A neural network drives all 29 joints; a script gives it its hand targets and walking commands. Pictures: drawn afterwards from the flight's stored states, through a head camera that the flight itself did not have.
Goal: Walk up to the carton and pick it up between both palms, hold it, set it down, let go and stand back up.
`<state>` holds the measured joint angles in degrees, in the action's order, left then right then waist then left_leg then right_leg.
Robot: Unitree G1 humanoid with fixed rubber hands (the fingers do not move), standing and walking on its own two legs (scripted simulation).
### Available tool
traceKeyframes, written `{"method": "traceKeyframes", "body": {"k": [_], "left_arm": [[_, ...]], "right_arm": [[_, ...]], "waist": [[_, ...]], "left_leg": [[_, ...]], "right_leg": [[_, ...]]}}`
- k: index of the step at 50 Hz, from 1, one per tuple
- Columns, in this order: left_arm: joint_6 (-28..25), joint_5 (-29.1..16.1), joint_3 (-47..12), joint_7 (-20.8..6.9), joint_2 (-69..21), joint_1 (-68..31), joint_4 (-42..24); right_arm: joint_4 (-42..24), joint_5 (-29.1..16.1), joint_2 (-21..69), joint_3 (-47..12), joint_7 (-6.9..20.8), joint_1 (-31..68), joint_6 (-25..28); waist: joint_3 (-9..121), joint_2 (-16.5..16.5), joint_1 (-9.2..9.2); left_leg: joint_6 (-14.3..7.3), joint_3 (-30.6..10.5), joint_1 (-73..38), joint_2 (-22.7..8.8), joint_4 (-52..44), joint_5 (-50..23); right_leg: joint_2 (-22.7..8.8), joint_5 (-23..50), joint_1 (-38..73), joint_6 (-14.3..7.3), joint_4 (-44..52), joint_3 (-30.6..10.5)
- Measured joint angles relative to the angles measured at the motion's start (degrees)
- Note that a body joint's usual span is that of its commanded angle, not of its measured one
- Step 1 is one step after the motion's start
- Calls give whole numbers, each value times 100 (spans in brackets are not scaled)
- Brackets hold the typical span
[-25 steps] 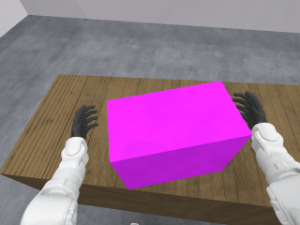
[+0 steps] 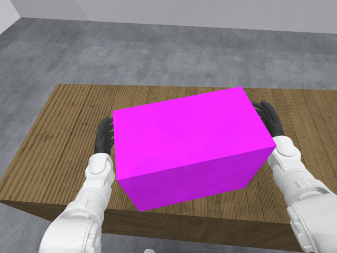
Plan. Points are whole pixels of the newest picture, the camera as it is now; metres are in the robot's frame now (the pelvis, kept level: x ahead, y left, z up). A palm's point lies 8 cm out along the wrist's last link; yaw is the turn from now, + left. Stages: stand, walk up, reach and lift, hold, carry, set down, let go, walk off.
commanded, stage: reach and lift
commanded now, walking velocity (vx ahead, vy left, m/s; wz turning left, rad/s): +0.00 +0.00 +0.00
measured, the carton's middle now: (186, 153) +0.38 +0.02 -0.01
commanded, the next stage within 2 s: none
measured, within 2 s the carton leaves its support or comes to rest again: leaves its support in 1.66 s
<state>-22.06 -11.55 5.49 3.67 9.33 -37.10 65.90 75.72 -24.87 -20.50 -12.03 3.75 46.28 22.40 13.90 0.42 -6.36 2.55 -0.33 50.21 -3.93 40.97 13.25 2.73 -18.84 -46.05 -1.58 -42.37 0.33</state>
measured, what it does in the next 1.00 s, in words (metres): stands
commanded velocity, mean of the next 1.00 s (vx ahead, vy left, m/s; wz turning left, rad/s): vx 0.00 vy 0.00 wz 0.00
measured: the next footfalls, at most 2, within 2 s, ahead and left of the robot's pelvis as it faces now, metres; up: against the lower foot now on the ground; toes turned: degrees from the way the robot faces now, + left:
none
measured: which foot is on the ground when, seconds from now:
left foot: down 0.00-1.00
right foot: down 0.00-1.00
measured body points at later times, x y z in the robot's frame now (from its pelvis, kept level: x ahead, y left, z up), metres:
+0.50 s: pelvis +0.00 +0.00 +0.00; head +0.08 -0.01 +0.44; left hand +0.38 +0.24 +0.01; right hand +0.45 -0.18 +0.03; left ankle +0.05 +0.15 -0.70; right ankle +0.00 -0.10 -0.70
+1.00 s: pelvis +0.02 +0.01 +0.02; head +0.10 +0.00 +0.46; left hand +0.37 +0.24 +0.01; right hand +0.43 -0.16 +0.03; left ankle +0.05 +0.15 -0.70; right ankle +0.00 -0.10 -0.70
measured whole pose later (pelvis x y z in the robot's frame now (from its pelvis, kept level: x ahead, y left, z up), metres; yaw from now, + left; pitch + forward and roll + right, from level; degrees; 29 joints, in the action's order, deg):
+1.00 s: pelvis +0.02 +0.01 +0.02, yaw +1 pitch +21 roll +0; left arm -36.3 -11.1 10.3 4.3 9.0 -33.2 75.7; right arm 76.0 -4.5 -13.4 -0.1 6.9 41.4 30.4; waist 12.4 2.0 -1.1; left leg 1.9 -0.5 41.2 -2.3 29.4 9.2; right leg 1.0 -15.2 -36.9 -0.8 -30.9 1.0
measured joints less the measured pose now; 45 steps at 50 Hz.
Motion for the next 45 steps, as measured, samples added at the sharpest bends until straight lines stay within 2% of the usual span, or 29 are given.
{"method": "traceKeyframes", "body": {"k": [8, 24, 30, 34, 38, 41, 45], "left_arm": [[-129, -48, -44, 29, 8, 95, 62], [-376, -65, 40, 80, 0, 57, 322], [-491, -7, 193, -5, 7, 19, 450], [-584, 163, 437, -78, 3, 40, 480], [-773, 159, 615, -77, 36, 126, 608], [-1009, 153, 668, -62, 64, 175, 810], [-1234, 142, 617, 3, 31, 246, 988]], "right_arm": [[71, -62, 60, -102, -18, -24, 102], [159, 150, 158, -1, -52, 26, 165], [181, 293, 217, 129, -79, 43, 180], [134, 638, 298, 350, 19, 3, 261], [165, 1356, 543, 668, 297, -68, 463], [190, 1727, 706, 1009, 292, -188, 602], [147, 1967, 753, 1216, 296, -336, 710]], "waist": [[57, 12, 24], [114, 22, 54], [76, 16, 117], [-12, 14, 174], [-59, 55, 364], [-101, 86, 494], [-108, 111, 528]], "left_leg": [[4, -4, -12, -3, 26, 41], [14, 1, 21, 17, 43, 54], [15, -17, -13, 45, 9, 34], [-26, -17, -133, 61, -121, -35], [11, -54, -309, 91, -355, -123], [4, -79, -495, 125, -583, -213], [-29, -58, -696, 159, -867, -311]], "right_leg": [[4, -30, 23, -5, -3, 2], [-15, -71, -43, -16, -82, -3], [-41, -79, -15, -15, -81, 18], [-57, -33, 98, -21, 29, 25], [-89, 50, 290, -17, 263, 72], [-123, 123, 490, -5, 487, 107], [-160, 220, 690, 30, 770, 98]]}}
